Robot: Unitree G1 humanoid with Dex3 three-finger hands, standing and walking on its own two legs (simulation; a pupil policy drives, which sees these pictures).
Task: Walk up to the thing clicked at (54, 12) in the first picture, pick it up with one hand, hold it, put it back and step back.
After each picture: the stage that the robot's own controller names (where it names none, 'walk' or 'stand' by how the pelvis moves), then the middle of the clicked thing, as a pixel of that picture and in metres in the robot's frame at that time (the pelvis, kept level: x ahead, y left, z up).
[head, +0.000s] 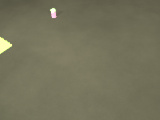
stand; (53, 13) +2.02 +0.45 -0.72
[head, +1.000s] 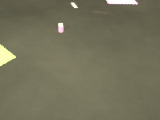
walk; (60, 27) +1.90 +0.22 -0.70
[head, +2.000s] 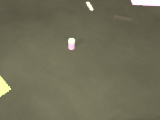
walk; (71, 44) +1.26 +0.08 -0.71
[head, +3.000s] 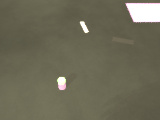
walk; (61, 83) +0.78 +0.18 -0.71
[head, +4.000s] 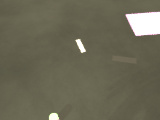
walk; out of the picture +0.49 +0.25 -0.70
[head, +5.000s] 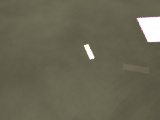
stand; out of the picture +0.36 +0.21 -0.70
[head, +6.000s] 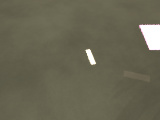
stand; out of the picture +0.33 +0.19 -0.73
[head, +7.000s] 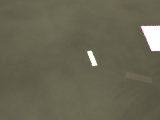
stand; out of the picture +0.34 +0.20 -0.73
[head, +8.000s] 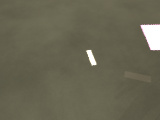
stand; out of the picture +0.33 +0.21 -0.73
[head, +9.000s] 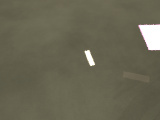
stand; out of the picture +0.32 +0.21 -0.73
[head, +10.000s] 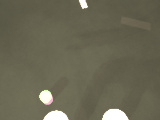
go down; (46, 97) +0.37 +0.20 -0.54
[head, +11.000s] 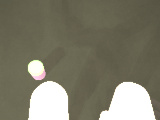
go down; (37, 70) +0.42 +0.22 -0.32
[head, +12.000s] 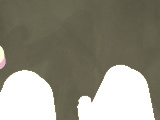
close in; out of the picture +0.41 +0.25 -0.24
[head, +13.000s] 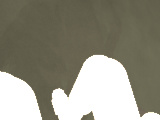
close; out of the picture +0.40 +0.28 -0.22
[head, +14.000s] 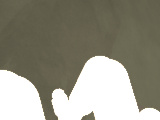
lift; out of the picture +0.39 +0.28 -0.23
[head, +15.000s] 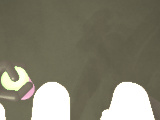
lift; (19, 84) +0.31 +0.23 -0.08
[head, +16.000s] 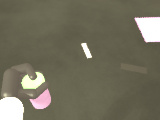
hold; (37, 91) +0.32 +0.17 +0.02
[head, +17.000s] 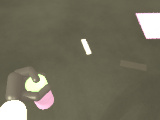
hold; (40, 92) +0.33 +0.17 -0.01
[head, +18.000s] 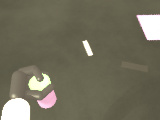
hold; (43, 91) +0.33 +0.16 -0.01
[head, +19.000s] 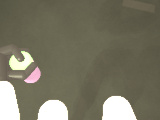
crouch; (26, 68) +0.39 +0.20 -0.09
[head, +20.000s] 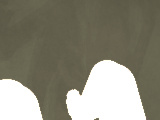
lower; out of the picture +0.42 +0.26 -0.22
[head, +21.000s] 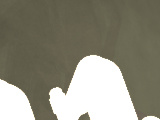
lower; out of the picture +0.42 +0.29 -0.23
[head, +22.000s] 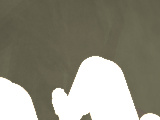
lower; out of the picture +0.42 +0.29 -0.23
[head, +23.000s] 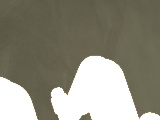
lower; out of the picture +0.42 +0.29 -0.23
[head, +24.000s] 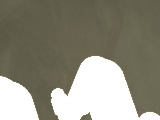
loosen; out of the picture +0.42 +0.29 -0.23
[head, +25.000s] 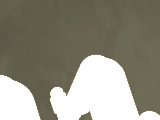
withdraw; out of the picture +0.41 +0.27 -0.23
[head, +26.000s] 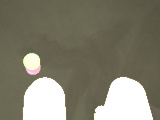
walk; (32, 64) +0.43 +0.22 -0.30
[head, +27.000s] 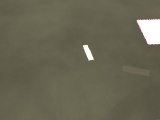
stand; out of the picture +0.35 +0.18 -0.65
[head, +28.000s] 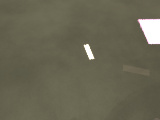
stand; out of the picture +0.36 +0.19 -0.67
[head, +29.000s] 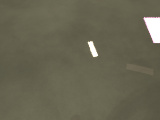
stand; out of the picture +0.36 +0.19 -0.67
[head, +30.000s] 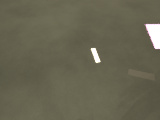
walk; out of the picture +0.37 +0.19 -0.72
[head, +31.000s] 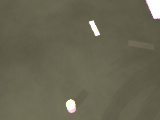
walk; (71, 106) +0.45 +0.14 -0.71
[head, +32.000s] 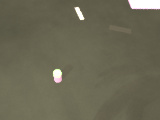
walk; (57, 76) +0.72 +0.17 -0.71
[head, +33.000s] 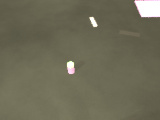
stand; (70, 67) +1.00 +0.21 -0.71
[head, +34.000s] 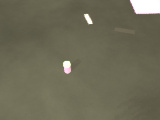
stand; (67, 67) +0.97 +0.18 -0.72
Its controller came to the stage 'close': yes
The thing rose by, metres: 0.69
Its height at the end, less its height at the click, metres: +0.00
